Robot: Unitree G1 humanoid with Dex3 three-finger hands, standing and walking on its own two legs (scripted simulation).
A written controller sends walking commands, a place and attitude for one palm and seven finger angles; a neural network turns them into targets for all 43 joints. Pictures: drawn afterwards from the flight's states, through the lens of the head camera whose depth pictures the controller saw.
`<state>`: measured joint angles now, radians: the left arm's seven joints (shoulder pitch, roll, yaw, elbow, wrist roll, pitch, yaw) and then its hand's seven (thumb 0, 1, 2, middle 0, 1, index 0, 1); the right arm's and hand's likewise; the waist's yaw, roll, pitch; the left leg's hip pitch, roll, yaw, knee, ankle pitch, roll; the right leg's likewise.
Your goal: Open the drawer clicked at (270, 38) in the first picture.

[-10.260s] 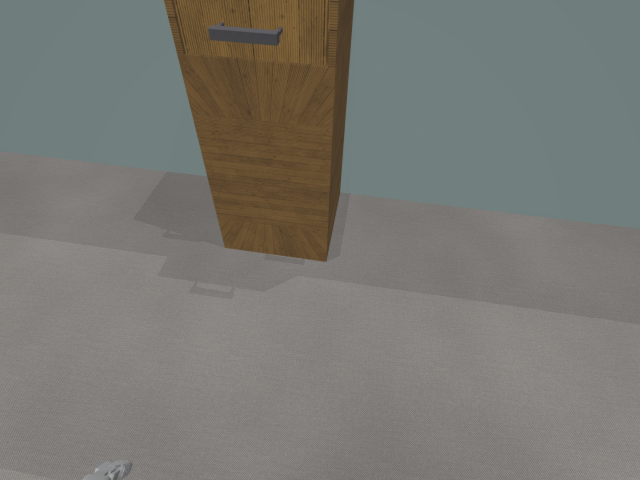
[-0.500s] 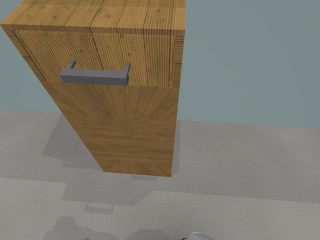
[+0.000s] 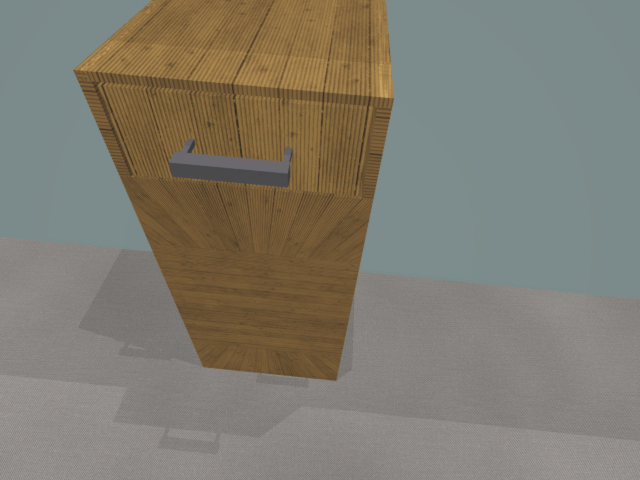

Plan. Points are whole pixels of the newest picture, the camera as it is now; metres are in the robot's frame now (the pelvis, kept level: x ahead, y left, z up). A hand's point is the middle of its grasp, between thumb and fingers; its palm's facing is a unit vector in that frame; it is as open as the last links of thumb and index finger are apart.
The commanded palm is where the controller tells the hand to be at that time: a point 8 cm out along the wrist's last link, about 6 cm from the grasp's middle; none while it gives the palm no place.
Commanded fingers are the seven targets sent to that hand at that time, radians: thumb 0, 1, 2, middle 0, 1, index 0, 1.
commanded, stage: come to a stop and stand still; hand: left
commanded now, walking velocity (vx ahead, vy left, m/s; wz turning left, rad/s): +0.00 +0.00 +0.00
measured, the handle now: (235, 159) +0.52 +0.17 +0.12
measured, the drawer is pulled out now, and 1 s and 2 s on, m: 0.00 0.00 0.00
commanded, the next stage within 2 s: look again from close up in 1.18 s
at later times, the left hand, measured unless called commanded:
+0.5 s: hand out of the picture -0.04 +0.09 -0.18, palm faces +0.06 -0.99 -0.12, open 7.4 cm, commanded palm none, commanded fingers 0.00 0.90 0.90 -0.20 -0.30 -0.20 -0.30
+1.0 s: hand out of the picture -0.02 +0.09 -0.18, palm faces +0.08 -0.99 -0.15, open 7.4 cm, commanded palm none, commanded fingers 0.00 0.90 0.90 -0.20 -0.30 -0.20 -0.30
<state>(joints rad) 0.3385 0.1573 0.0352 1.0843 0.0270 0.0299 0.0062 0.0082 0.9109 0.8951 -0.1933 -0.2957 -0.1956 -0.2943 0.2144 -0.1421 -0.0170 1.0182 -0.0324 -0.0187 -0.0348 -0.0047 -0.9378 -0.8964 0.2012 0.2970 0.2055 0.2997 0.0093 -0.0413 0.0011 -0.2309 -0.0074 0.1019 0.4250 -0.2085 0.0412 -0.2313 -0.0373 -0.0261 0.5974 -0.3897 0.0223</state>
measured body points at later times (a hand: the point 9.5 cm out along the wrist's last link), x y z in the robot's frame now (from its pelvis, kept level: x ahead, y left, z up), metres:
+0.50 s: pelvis -0.01 -0.05 +0.00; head +0.00 -0.05 +0.45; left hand -0.04 +0.14 -0.16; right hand -0.04 -0.24 -0.17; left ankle +0.01 +0.10 -0.74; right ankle -0.04 -0.12 -0.74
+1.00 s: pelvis +0.02 -0.06 +0.00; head +0.02 -0.06 +0.45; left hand -0.02 +0.14 -0.16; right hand +0.01 -0.27 -0.17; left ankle +0.01 +0.10 -0.74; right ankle -0.04 -0.12 -0.74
